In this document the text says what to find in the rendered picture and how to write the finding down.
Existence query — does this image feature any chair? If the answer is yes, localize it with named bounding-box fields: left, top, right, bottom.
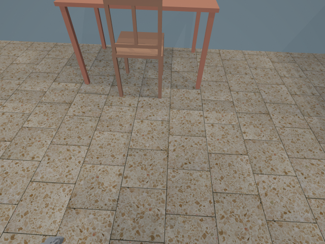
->
left=103, top=0, right=164, bottom=99

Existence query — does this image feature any table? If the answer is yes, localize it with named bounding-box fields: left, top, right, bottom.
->
left=54, top=0, right=219, bottom=89

